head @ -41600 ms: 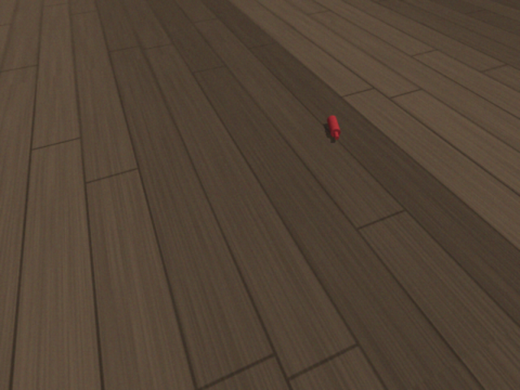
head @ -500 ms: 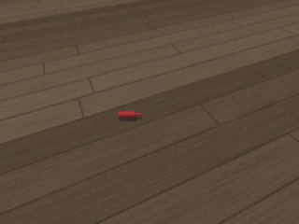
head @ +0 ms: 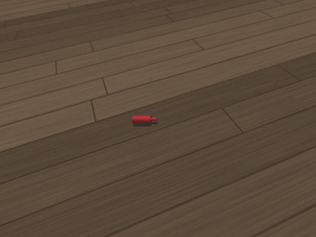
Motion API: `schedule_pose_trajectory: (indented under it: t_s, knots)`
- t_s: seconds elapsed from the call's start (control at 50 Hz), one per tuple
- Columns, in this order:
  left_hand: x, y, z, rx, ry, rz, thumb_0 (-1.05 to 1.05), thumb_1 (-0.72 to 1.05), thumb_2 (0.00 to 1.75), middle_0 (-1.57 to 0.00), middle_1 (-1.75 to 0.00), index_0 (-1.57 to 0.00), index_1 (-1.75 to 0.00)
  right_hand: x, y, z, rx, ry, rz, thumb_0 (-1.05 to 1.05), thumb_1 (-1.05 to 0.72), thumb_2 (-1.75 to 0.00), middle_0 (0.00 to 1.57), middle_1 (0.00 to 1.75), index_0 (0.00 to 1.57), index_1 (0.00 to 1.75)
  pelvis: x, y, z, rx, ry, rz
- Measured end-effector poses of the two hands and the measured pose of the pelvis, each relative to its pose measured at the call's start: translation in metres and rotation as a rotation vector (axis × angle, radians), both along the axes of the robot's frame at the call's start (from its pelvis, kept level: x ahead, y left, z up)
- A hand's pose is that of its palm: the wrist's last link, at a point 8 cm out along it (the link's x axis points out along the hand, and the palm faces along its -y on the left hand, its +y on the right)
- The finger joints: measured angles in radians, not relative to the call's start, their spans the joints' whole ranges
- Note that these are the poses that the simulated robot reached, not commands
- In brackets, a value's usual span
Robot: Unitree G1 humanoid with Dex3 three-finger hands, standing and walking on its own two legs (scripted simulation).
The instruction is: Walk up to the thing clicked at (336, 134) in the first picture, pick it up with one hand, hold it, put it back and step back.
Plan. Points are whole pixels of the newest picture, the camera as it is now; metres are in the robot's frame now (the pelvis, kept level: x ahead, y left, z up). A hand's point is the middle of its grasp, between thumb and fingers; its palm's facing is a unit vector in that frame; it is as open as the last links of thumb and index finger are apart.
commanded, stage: step back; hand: left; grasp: from above
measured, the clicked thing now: (144, 119) +1.13 +0.23 -0.74
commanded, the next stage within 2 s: stand in 0.26 s
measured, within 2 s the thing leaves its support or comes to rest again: neither
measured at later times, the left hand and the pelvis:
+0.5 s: hand out of the picture +0.10 +0.28 -0.15, palm faces -0.04 -0.94 -0.34, open 7.4 cm; pelvis +0.02 +0.04 +0.01, yaw -1 degrees
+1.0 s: hand out of the picture +0.10 +0.29 -0.15, palm faces -0.08 -0.94 -0.32, open 7.4 cm; pelvis +0.02 +0.04 +0.01, yaw -2 degrees
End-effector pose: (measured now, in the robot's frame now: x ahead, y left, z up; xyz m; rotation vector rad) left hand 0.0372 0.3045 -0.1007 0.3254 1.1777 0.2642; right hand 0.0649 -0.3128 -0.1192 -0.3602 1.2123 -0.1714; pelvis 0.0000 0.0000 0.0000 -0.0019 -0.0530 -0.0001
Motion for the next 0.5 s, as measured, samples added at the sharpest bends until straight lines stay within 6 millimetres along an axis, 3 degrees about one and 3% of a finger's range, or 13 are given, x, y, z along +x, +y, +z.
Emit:
schedule_pose_trajectory:
  t_s: [0.16, 0.3, 0.4, 0.5]
  knots:
    - [0.029, 0.028, -0.025, -0.014, 0.021, 0.003, 0.01, 0.90, 0.90, -0.21, -0.30, -0.21, -0.30, 0.040, 0.036, -0.004, -0.011, -0.024, 0.012, 0.01, -0.91, -0.90, 0.20, 0.30, 0.20, 0.30, 0.015, 0.023, -0.012, 0.014, -0.008, 0.006]
    - [0.053, 0.033, -0.029, -0.029, 0.017, -0.039, 0.01, 0.90, 0.90, -0.21, -0.30, -0.21, -0.30, 0.064, 0.056, 0.004, 0.012, -0.094, 0.009, 0.01, -0.91, -0.90, 0.20, 0.30, 0.20, 0.30, 0.017, 0.030, -0.010, -0.003, 0.018, -0.023]
    - [0.051, 0.026, -0.020, -0.040, 0.031, -0.065, 0.01, 0.90, 0.90, -0.21, -0.30, -0.20, -0.30, 0.068, 0.060, 0.008, 0.045, -0.124, -0.020, 0.01, -0.91, -0.90, 0.20, 0.30, 0.20, 0.30, 0.022, 0.033, -0.002, -0.004, 0.005, -0.022]
    - [0.056, 0.025, -0.011, -0.048, 0.026, -0.069, 0.01, 0.90, 0.90, -0.21, -0.30, -0.21, -0.30, 0.059, 0.060, 0.010, 0.058, -0.106, -0.030, 0.01, -0.91, -0.90, 0.20, 0.30, 0.20, 0.30, 0.024, 0.036, 0.005, -0.006, -0.006, -0.022]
